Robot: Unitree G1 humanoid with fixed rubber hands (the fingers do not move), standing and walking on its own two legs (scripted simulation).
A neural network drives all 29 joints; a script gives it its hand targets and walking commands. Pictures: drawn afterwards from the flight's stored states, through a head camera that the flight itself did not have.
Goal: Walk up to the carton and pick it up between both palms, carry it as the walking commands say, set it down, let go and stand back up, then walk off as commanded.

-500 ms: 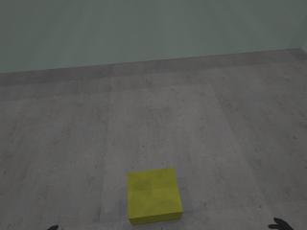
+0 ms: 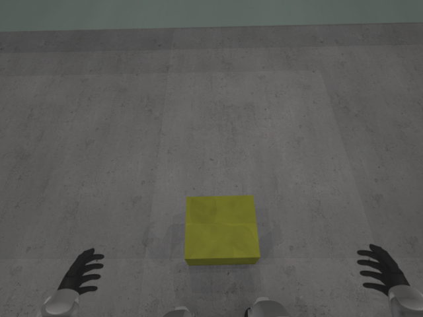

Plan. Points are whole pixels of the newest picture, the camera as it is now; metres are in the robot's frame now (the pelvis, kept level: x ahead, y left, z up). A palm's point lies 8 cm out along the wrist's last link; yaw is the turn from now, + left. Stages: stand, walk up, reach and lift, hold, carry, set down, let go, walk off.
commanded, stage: reach and lift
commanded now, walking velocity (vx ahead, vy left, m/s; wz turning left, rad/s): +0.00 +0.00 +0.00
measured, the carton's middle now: (220, 230) +0.46 -0.03 -0.67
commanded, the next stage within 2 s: none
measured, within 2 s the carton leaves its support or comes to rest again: neither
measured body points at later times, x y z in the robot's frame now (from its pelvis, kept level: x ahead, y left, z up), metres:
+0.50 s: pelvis -0.05 -0.01 -0.05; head +0.14 -0.01 +0.35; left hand +0.34 +0.25 -0.14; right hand +0.29 -0.30 -0.14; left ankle +0.00 +0.11 -0.72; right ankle +0.02 -0.13 -0.72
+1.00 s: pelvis -0.06 -0.01 -0.10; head +0.24 -0.01 +0.24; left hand +0.46 +0.23 -0.19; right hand +0.43 -0.27 -0.19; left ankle +0.00 +0.11 -0.72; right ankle +0.02 -0.13 -0.72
